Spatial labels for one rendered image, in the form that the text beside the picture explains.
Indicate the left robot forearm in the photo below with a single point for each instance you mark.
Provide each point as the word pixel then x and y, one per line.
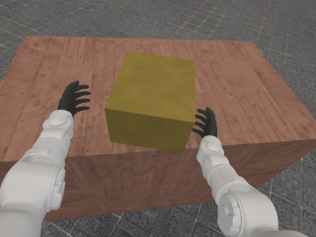
pixel 52 145

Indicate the robot left hand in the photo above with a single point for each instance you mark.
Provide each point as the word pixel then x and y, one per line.
pixel 68 100

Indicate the pedestal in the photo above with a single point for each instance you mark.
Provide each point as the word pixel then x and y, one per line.
pixel 262 126

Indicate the carton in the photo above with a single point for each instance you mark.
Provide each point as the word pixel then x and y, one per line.
pixel 153 102

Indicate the right robot forearm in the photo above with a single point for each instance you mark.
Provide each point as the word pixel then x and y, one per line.
pixel 217 170

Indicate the robot right upper arm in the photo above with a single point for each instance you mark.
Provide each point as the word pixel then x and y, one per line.
pixel 247 214

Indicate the robot left upper arm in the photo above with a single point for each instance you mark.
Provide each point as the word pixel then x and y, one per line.
pixel 32 190

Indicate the robot right hand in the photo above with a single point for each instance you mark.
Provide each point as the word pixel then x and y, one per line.
pixel 210 128

